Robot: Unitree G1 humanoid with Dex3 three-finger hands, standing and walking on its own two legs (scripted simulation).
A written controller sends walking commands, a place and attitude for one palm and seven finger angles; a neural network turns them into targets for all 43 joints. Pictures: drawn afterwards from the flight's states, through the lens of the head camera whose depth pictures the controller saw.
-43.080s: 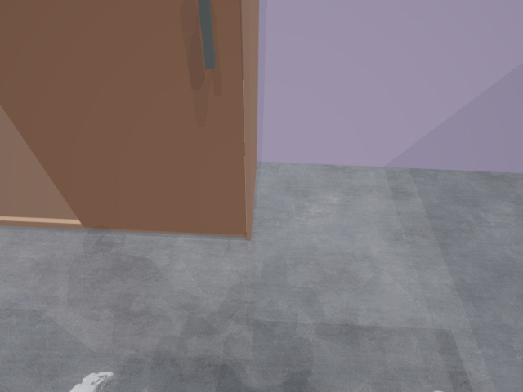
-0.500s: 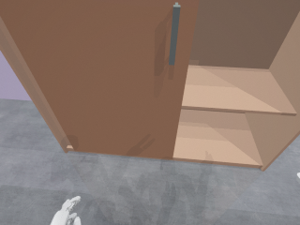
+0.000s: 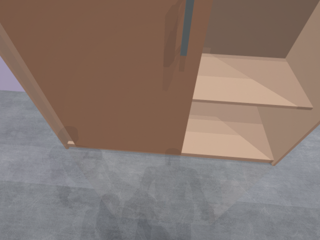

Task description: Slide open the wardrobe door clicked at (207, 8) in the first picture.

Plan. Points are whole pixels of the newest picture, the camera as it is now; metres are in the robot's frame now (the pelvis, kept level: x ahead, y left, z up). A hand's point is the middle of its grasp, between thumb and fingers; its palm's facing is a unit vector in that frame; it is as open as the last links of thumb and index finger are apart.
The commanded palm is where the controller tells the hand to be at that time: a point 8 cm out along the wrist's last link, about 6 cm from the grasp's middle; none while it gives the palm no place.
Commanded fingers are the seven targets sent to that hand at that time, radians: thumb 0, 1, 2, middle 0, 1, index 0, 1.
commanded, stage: let the arm hang, fingers relaxed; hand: right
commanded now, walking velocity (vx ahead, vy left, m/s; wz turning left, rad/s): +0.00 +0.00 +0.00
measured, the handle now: (186, 22) +0.71 -0.03 +0.19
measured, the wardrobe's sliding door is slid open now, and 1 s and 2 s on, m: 0.64 0.64 0.64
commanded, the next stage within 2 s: look to check the result in 0.58 s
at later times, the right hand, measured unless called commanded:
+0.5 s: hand out of the picture +0.03 -0.19 -0.17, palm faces -0.02 +0.98 -0.19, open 7.4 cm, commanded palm none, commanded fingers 0.00 -0.90 -0.90 0.20 0.30 0.20 0.30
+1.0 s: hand out of the picture +0.03 -0.20 -0.17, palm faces -0.02 +0.97 -0.23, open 7.4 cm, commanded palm none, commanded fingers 0.00 -0.90 -0.90 0.20 0.30 0.20 0.30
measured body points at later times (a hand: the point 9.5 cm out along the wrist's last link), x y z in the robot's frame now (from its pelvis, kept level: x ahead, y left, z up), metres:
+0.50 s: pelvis +0.01 -0.02 +0.01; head +0.02 -0.02 +0.45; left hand +0.02 +0.21 -0.15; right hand +0.04 -0.24 -0.15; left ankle +0.00 +0.12 -0.74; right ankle +0.05 -0.11 -0.74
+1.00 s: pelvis +0.02 -0.01 +0.01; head +0.04 -0.01 +0.46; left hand +0.04 +0.24 -0.15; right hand +0.04 -0.25 -0.15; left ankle +0.00 +0.12 -0.74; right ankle +0.05 -0.11 -0.74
